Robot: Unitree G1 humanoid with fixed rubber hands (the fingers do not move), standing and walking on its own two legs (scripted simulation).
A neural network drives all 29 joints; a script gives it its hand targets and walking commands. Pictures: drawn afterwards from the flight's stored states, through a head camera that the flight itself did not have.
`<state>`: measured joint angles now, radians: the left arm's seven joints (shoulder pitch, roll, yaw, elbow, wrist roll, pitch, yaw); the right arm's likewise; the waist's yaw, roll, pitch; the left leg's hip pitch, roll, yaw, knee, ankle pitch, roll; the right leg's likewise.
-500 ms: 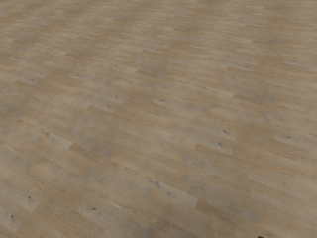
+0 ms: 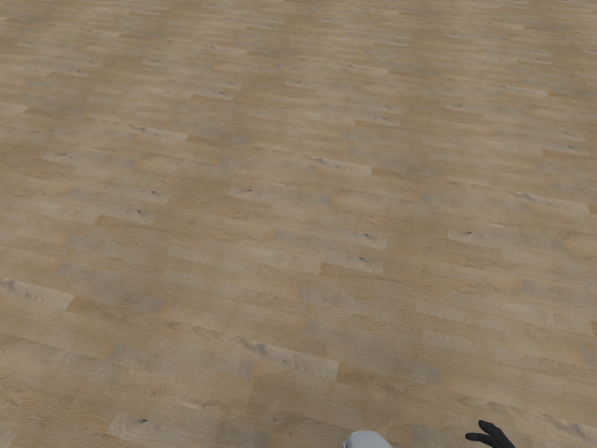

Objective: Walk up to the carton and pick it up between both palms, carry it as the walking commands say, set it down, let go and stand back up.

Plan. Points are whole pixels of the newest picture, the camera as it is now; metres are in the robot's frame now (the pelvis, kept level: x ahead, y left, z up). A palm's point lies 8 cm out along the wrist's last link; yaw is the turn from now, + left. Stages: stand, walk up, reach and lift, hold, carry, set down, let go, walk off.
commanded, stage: walk up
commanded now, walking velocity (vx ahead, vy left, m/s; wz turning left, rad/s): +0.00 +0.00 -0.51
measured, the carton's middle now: out of the picture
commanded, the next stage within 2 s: none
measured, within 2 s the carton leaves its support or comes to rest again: neither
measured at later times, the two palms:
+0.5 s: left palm out of the picture +0.09 +0.21 -0.13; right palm out of the picture +0.07 -0.31 -0.14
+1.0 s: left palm (150, 444) +0.16 +0.23 -0.13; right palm out of the picture -0.01 -0.27 -0.11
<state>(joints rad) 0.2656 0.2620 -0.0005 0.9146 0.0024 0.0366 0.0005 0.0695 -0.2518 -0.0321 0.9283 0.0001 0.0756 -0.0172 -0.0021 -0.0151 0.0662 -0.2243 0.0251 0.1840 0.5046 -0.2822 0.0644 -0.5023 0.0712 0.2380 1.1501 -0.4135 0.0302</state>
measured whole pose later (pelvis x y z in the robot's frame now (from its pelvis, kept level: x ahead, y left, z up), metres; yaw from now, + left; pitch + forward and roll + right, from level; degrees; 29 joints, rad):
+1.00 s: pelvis -0.01 +0.02 +0.00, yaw -28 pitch -1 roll -1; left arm 0.23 0.30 0.00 0.91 0.00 0.05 0.00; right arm 0.07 -0.23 -0.03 0.88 0.00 0.07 -0.01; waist 0.00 -0.02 0.08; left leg -0.20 0.10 0.29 0.52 -0.30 0.05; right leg -0.53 0.03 0.19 1.16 -0.37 0.04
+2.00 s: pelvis -0.08 -0.03 -0.03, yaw -51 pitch -2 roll +2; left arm 0.27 0.27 0.00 0.91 0.01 0.04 -0.01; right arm 0.12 -0.25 -0.03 0.87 0.00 0.10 0.00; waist 0.00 0.00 0.09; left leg -0.20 0.17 0.33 0.77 -0.47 -0.03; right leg -0.40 0.06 0.19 0.77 -0.32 0.02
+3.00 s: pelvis -0.18 -0.12 +0.01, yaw -75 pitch +1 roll +4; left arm 0.48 0.16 0.00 0.91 0.01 -0.02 -0.02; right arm 0.13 -0.28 -0.06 0.88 0.00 0.04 0.04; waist 0.00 0.01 0.03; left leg -0.44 0.02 0.16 1.06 -0.52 -0.06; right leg -0.17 0.06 0.17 0.46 -0.29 -0.07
